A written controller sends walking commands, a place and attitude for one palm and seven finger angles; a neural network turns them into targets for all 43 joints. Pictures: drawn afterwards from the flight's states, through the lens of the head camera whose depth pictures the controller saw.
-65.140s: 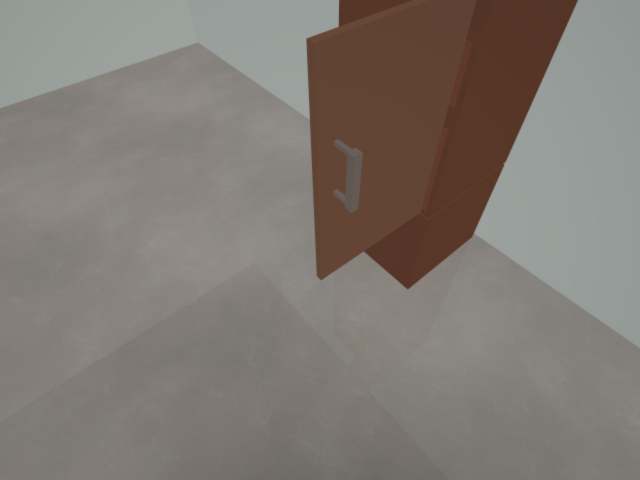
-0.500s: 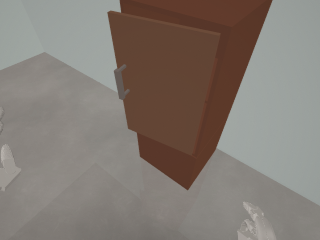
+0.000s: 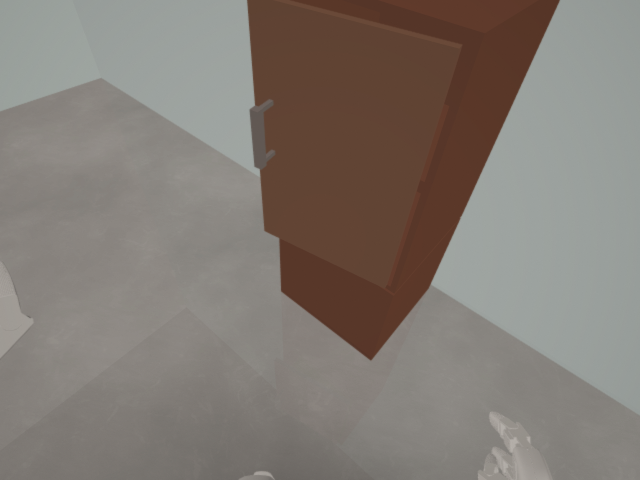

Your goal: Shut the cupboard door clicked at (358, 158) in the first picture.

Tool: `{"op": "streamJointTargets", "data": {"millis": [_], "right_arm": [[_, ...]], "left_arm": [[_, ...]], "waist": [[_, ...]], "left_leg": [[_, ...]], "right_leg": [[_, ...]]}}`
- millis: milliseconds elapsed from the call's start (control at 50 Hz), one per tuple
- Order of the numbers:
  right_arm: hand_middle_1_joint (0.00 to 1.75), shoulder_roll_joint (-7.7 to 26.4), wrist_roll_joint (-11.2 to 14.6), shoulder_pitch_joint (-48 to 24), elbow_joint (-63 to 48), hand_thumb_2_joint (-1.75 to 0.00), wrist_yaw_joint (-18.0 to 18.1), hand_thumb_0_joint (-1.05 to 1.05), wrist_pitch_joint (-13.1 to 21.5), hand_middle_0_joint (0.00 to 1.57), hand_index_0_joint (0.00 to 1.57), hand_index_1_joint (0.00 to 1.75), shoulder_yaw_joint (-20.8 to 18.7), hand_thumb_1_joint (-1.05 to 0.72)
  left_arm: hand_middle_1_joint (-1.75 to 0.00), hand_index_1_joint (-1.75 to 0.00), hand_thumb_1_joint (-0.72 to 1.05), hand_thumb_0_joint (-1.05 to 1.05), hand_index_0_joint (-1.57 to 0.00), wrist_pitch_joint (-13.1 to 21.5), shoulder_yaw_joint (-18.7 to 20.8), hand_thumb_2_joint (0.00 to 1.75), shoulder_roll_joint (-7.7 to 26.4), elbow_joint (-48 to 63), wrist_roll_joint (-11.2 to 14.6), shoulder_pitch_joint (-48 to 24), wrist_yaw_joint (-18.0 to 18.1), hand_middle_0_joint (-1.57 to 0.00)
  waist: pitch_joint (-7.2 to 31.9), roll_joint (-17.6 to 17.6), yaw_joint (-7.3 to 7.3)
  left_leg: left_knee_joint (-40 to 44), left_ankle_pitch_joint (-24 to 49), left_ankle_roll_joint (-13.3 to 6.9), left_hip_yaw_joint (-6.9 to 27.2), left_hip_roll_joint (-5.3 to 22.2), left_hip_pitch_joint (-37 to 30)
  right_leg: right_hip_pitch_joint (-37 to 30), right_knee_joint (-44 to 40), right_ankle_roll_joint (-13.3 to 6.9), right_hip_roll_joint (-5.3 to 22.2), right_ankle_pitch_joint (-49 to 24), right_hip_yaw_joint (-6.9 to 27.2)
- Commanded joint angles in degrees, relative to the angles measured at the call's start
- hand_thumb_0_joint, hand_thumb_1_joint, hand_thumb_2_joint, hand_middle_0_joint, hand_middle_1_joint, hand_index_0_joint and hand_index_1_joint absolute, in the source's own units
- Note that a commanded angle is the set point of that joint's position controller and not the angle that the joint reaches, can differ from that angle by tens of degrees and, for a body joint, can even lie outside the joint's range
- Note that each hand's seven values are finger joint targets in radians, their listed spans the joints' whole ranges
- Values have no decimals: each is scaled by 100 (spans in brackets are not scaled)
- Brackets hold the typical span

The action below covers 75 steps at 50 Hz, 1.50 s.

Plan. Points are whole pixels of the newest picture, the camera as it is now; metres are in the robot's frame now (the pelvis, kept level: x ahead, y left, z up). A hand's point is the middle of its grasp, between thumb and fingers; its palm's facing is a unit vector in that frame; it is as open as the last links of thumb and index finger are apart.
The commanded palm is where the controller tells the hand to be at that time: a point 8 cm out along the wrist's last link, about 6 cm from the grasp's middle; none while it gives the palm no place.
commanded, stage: step back with the hand held close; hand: left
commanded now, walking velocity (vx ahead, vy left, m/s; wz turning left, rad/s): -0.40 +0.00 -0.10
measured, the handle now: (264, 134) +0.76 +0.13 +0.02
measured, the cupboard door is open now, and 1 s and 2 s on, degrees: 10 10 10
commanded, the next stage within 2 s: stop stepping back and stand still in 0.32 s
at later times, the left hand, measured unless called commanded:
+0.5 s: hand out of the picture +0.11 +0.31 +0.20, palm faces +0.45 -0.79 -0.41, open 7.4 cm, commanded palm +0.03 +0.34 +0.20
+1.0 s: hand out of the picture -0.01 +0.33 +0.20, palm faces +0.27 -0.84 -0.47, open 7.4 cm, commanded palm -0.06 +0.38 +0.20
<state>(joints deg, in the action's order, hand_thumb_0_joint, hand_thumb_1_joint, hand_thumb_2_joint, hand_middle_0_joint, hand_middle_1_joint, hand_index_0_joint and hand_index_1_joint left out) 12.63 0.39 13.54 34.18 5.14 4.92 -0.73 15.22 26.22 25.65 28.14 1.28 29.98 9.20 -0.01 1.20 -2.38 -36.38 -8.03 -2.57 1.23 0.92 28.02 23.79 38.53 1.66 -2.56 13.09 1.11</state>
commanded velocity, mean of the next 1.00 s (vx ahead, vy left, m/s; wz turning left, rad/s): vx -0.03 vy -0.07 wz -0.04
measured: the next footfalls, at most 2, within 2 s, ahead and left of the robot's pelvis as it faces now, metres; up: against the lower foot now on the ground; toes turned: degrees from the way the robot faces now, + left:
right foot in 0.06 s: +0.01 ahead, -0.14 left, +0.00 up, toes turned +5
right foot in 0.58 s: -0.12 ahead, -0.08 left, +0.00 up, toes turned -3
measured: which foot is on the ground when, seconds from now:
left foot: down 0.00-0.58, up 0.60-0.70, down 0.72-0.98, up 1.00-1.00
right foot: up 0.00-0.04, down 0.06-0.38, up 0.40-0.56, down 0.58-0.74, up 0.76-1.00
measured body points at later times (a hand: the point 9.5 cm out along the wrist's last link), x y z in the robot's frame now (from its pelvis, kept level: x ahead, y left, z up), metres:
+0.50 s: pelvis -0.10 +0.04 +0.01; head -0.10 +0.07 +0.46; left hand +0.08 +0.36 +0.22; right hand +0.09 -0.20 -0.05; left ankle +0.11 +0.10 -0.71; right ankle -0.12 -0.11 -0.69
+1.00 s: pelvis -0.23 +0.10 +0.02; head -0.25 +0.13 +0.47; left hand -0.03 +0.37 +0.23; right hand -0.12 -0.13 -0.05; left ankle -0.09 +0.16 -0.71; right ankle -0.26 +0.05 -0.70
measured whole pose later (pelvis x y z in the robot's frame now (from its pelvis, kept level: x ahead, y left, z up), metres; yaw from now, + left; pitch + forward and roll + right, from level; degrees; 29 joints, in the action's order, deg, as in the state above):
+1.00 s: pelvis -0.23 +0.10 +0.02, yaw -6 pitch -2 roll -2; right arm 8.0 -0.9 17.4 33.7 3.2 3.9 2.1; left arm 6.7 23.3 28.7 33.8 3.2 35.7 8.5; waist 3.4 -1.5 -2.7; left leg -26.3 -17.9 2.1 -6.6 1.3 22.4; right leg 8.8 29.1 -5.1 -5.2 27.5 -8.3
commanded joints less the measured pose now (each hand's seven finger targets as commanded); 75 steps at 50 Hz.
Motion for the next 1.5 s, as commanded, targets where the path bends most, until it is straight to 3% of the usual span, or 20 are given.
{"op": "streamJointTargets", "data": {"millis": [0,120,220,300,360,480,540,580,660,740,800,900,960,980,1000,1200,1240,1260,1400,1480], "right_arm": [[30,893,-64,-756,-892,-90,47,0,460,20,20,30,-327,-90],[30,611,-24,-643,-536,-90,-8,0,542,20,20,30,-267,-90],[30,522,-37,-917,-684,-90,30,0,295,20,20,30,-205,-90],[30,596,-22,-858,-743,-90,87,0,207,20,20,30,-193,-90],[30,846,-43,-925,-828,-90,96,0,354,20,20,30,-275,-90],[30,575,-79,-738,-859,-90,-142,0,550,20,20,30,-290,-90],[30,592,-145,-478,-652,-90,-162,0,419,20,20,30,-307,-90],[30,520,-132,-433,-489,-90,-102,0,242,20,20,30,-251,-90],[30,640,-108,-542,-351,-90,122,0,188,20,20,30,-71,-90],[30,656,-56,-550,-468,-90,120,0,551,20,20,30,-40,-90],[30,554,-103,-709,-694,-90,-134,0,515,20,20,30,-88,-90],[30,504,-172,-677,-828,-90,-118,0,139,20,20,30,-75,-90],[30,367,-102,-420,-625,-90,-111,0,-56,20,20,30,-112,-90],[30,503,-66,-455,-616,-90,-119,0,-67,20,20,30,-164,-90],[30,578,-196,-530,-559,-90,-124,0,-21,20,20,30,-122,-90],[30,596,-121,-427,-525,-90,176,0,245,20,20,30,-107,-90],[30,847,-79,-412,-698,-90,167,0,290,20,20,30,-191,-90],[30,663,-133,-480,-601,-90,117,0,311,20,20,30,-123,-90],[30,596,-106,-412,-650,-90,-97,0,235,20,20,30,-155,-90],[30,473,-80,-349,-546,-90,-126,0,243,20,20,30,-145,-90]], "left_arm": [[-30,-30,90,0,-20,459,925,90,884,1025,-17,-43,28,-20],[-30,-30,90,0,-20,574,504,90,977,1297,202,-401,46,-20],[-30,-30,90,0,-20,391,667,90,1257,1136,163,-306,99,-20],[-30,-30,90,0,-20,359,674,90,1166,894,189,-388,72,-20],[-30,-30,90,0,-20,447,779,90,991,932,153,-472,-12,-20],[-30,-30,90,0,-20,298,544,90,887,1637,413,225,-84,-20],[-30,-30,90,0,-20,138,917,90,1385,1950,337,155,42,-20],[-30,-30,90,0,-20,-110,563,90,1154,1662,246,-543,97,-20],[-30,-30,90,0,-20,-332,108,90,854,727,59,-1998,213,-20],[-30,-30,90,0,-20,-148,317,90,1058,940,43,-1752,185,-20],[-30,-30,90,0,-20,-283,114,90,714,1670,95,-651,59,-20],[-30,-30,90,0,-20,-536,400,90,969,1539,201,263,132,-20],[-30,-30,90,0,-20,-658,638,90,1263,1290,192,123,101,-20],[-30,-30,90,0,-20,-535,895,90,1540,1489,190,-403,136,-20],[-30,-30,90,0,-20,-353,1250,90,1827,1385,218,-867,182,-20],[-30,-30,90,0,-20,-196,200,90,940,1315,46,-1158,277,-20],[-30,-30,90,0,-20,-72,504,90,1073,1634,99,-883,296,-20],[-30,-30,90,0,-20,6,643,90,1215,1568,109,-730,218,-20],[-30,-30,90,0,-20,-184,670,90,894,1242,70,205,183,-20],[-30,-30,90,0,-20,-250,674,90,1037,788,116,-279,290,-20]], "waist": [[545,1114,269],[1601,-111,137],[627,-489,118],[178,33,80],[497,1805,205],[1435,1625,336],[1111,-211,198],[494,-1478,184],[-487,89,-98],[70,1900,65],[457,988,283],[609,1409,256],[644,-605,199],[322,-1071,168],[-75,-869,91],[-126,146,13],[-204,2062,38],[-116,1769,13],[239,1060,175],[361,-1184,200]], "left_leg": [[2217,-3398,-564,1280,1436,2205],[379,749,244,-186,411,-1475],[-87,-886,391,-226,55,-1467],[945,-1416,263,270,368,-1283],[3484,-4088,-221,1790,1672,984],[2801,-2410,552,-96,1088,-943],[-197,-1450,764,-1030,86,-2263],[-2643,-1338,568,208,36,-1616],[-2,-1463,327,52,278,-1573],[3476,-4819,58,2703,1705,-566],[3426,-3722,607,1611,1462,-737],[3003,-2934,730,143,974,-236],[-698,-1745,537,-863,157,448],[-2350,-1699,405,-386,76,1149],[-3145,-1554,442,-62,315,1292],[798,-1624,195,-812,273,-1581],[2359,-2312,-509,2211,1957,-2028],[2887,-3297,-638,2724,2217,-1334],[1750,-2986,-31,9,1262,253],[-1978,-1945,350,-309,166,808]], "right_leg": [[-2489,726,-54,-319,321,160],[-542,-1171,-212,693,-2125,1111],[784,-2216,-592,1121,452,1415],[1032,-1881,-324,365,1381,616],[-1566,636,-85,-652,1150,-189],[-1309,-363,-335,-570,1933,-823],[704,-2657,-888,871,2292,713],[1978,-3048,-1520,2186,3394,2139],[1471,-1627,-641,1063,2572,634],[165,1450,-109,-149,1538,-50],[-352,1771,-258,-284,1205,-289],[-2235,-513,-478,-592,1616,-1232],[-2271,-2145,-1255,1151,1411,529],[-1550,-2878,-1885,2341,2069,2162],[-817,-3013,-1981,2601,2117,2159],[206,-1106,-887,1069,2764,-53],[1176,1270,-268,83,1977,-734],[846,2022,-257,198,1774,-259],[-1936,-596,-262,38,959,-882],[-1682,-2450,-1450,2223,770,2478]]}}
